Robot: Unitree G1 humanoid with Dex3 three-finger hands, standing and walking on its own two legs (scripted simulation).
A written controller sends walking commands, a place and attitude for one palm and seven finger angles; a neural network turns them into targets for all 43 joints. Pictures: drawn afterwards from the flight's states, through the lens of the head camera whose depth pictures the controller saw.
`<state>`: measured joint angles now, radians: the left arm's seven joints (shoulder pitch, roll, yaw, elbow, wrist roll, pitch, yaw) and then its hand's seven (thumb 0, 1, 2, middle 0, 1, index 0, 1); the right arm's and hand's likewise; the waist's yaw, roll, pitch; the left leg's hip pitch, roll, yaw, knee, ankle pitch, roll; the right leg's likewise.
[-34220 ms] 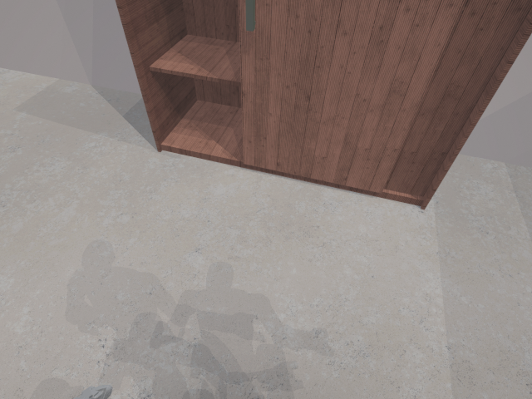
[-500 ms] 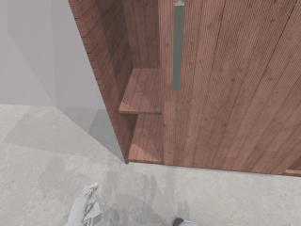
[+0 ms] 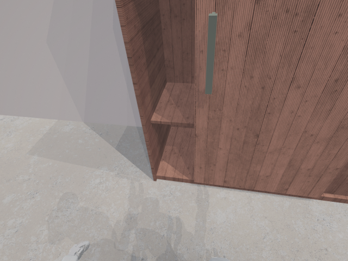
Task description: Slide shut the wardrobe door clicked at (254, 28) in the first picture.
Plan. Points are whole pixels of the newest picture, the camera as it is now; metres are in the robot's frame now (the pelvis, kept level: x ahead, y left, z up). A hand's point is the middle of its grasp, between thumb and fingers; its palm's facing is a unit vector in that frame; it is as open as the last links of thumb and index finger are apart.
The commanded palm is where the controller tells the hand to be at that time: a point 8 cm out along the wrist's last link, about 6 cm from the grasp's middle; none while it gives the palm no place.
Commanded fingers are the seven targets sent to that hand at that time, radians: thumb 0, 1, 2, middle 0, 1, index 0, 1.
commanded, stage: stop stepping back and stand still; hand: right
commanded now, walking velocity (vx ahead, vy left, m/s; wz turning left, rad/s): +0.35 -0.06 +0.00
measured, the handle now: (210, 56) +0.77 -0.13 +0.15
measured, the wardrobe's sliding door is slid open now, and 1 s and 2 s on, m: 0.26 0.26 0.26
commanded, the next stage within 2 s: let the arm hang, fingers relaxed in 0.76 s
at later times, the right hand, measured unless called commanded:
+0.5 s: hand out of the picture +0.06 -0.28 +0.19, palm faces +0.56 +0.73 -0.40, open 7.4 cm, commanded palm +0.02 -0.30 +0.18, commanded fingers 0.00 -0.90 -0.90 0.20 0.30 0.20 0.30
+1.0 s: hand out of the picture +0.06 -0.28 -0.01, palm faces +0.31 +0.85 -0.43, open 7.4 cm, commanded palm none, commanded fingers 0.00 -0.90 -0.90 0.20 0.30 0.20 0.30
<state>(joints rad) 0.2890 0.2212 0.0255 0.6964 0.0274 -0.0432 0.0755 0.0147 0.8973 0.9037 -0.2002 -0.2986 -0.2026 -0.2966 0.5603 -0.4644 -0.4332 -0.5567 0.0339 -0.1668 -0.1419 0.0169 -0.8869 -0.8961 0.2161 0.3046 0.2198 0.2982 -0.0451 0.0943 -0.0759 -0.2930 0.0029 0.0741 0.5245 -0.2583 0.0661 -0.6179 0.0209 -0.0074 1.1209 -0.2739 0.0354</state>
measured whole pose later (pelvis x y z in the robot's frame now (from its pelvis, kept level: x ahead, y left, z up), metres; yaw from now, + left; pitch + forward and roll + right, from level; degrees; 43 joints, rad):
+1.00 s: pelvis -0.13 +0.00 -0.02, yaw -9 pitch -3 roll +0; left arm 0.25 0.28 0.03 0.75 0.02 0.01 -0.03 0.01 0.90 0.90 -0.20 -0.30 -0.20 -0.30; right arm 0.25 -0.33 -0.15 0.23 -0.03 0.01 -0.05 0.00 -0.90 -0.90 0.20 0.30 0.20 0.30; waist 0.03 -0.05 -0.04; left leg -0.32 0.08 0.14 0.68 -0.31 0.01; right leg -0.45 -0.05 -0.08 0.89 -0.40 0.01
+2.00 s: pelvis -0.09 -0.04 +0.01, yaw -5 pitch -1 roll +0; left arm 0.22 0.16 0.02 1.12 0.02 0.01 0.02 0.01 0.91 0.90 -0.20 -0.30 -0.20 -0.30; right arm 0.20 -0.17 -0.01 1.11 -0.02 0.00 -0.03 0.01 -0.92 -0.90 0.20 0.30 0.20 0.29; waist 0.02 0.01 0.05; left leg -0.19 0.03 -0.01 0.41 -0.21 -0.03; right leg -0.17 0.01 -0.09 0.42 -0.23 -0.04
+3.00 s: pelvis -0.09 -0.03 -0.02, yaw +6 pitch -1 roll +0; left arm 0.16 0.21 0.07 1.03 0.02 0.06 0.02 0.01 0.90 0.90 -0.20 -0.30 -0.20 -0.30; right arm 0.25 -0.20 -0.07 1.03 -0.03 0.03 -0.01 0.01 -0.91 -0.90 0.20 0.30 0.20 0.29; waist -0.02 -0.03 0.12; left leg -0.31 -0.01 0.00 0.65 -0.31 0.02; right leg -0.30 -0.07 -0.17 0.79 -0.46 0.00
